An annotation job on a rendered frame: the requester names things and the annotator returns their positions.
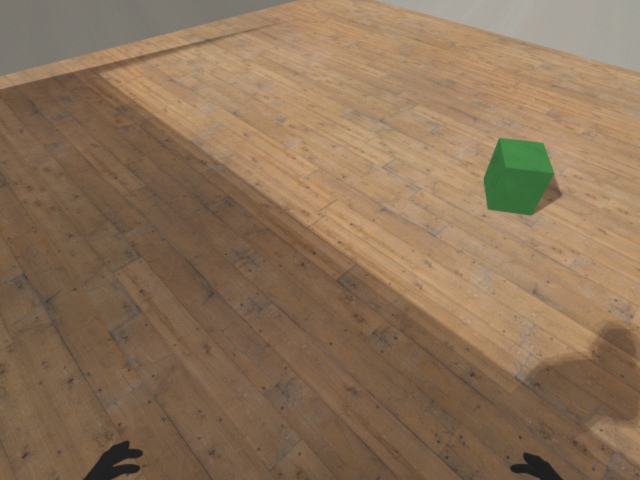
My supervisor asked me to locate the left robot hand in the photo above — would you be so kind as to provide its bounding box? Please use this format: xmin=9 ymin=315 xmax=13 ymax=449
xmin=83 ymin=441 xmax=143 ymax=480

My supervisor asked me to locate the right robot hand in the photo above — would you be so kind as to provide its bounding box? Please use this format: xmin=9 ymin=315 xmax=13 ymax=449
xmin=510 ymin=453 xmax=563 ymax=480

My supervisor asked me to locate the carton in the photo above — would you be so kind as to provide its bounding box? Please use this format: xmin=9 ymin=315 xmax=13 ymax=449
xmin=483 ymin=138 xmax=554 ymax=216

